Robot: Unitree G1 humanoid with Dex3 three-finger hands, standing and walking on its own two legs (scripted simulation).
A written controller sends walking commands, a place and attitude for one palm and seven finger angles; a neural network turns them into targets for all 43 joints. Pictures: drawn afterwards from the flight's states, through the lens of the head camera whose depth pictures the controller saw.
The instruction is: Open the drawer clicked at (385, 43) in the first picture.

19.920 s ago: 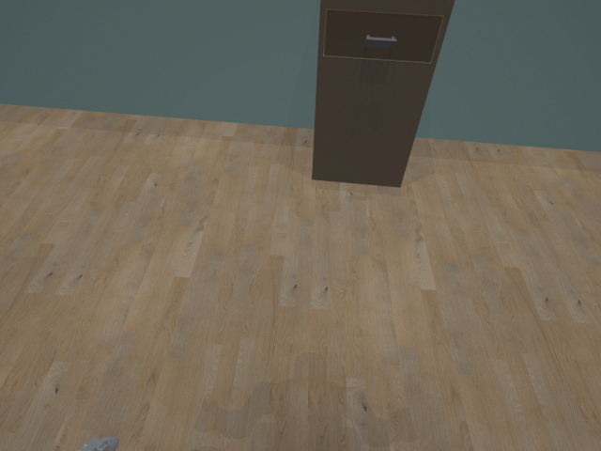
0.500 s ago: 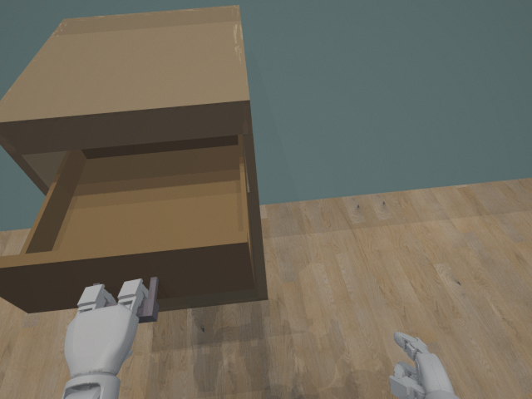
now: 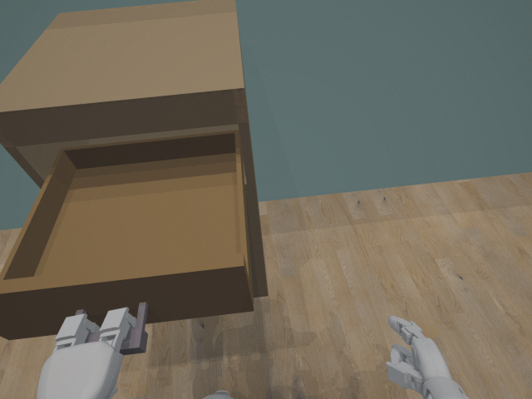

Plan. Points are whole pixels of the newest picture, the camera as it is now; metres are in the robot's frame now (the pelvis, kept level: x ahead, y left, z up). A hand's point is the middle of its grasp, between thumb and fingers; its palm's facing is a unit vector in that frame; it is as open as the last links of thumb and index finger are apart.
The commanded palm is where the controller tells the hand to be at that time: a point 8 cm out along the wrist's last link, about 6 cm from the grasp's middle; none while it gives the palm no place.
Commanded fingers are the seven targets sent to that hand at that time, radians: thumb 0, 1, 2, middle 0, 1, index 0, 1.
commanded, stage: open the thumb to release the handle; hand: left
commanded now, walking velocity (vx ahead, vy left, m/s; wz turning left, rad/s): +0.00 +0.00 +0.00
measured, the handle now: (108, 328) +0.21 +0.25 +0.01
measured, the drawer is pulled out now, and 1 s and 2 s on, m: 0.30 0.30 0.30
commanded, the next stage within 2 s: lift the hand off the handle in 0.56 s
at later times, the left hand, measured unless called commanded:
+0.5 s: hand (108, 374) +0.16 +0.23 +0.00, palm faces +0.00 -0.09 -1.00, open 11.0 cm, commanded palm +0.14 +0.23 +0.05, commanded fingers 0.00 -0.50 0.30 -0.30 -1.20 -0.30 -1.20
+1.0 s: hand (111, 367) +0.17 +0.23 +0.00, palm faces +0.03 -0.08 -1.00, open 13.8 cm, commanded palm +0.15 +0.24 +0.06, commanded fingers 0.00 -0.50 0.30 -0.30 -1.20 -0.30 -1.20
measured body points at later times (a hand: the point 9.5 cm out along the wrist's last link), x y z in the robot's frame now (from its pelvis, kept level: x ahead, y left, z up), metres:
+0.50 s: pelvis -0.02 +0.00 +0.01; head +0.01 -0.04 +0.46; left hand +0.15 +0.23 +0.05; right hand +0.19 -0.22 -0.10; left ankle +0.01 +0.15 -0.67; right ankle -0.04 -0.10 -0.67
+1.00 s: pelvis -0.02 -0.01 +0.01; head +0.01 -0.04 +0.45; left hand +0.16 +0.23 +0.05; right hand +0.19 -0.22 -0.10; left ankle +0.01 +0.15 -0.67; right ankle -0.04 -0.10 -0.67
